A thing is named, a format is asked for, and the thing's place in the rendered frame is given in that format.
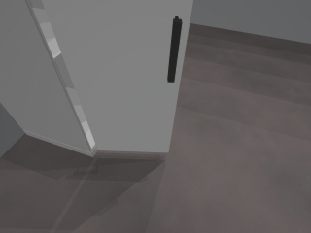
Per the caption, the fridge door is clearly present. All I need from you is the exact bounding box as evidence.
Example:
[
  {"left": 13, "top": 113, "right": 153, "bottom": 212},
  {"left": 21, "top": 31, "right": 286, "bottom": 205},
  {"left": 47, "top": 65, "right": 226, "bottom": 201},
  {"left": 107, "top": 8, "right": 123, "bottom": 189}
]
[{"left": 42, "top": 0, "right": 193, "bottom": 153}]

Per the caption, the handle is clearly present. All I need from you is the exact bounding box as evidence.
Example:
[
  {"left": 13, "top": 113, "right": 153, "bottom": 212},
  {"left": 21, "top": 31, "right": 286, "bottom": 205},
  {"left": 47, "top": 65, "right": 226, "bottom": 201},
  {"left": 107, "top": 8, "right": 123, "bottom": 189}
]
[{"left": 167, "top": 16, "right": 183, "bottom": 83}]

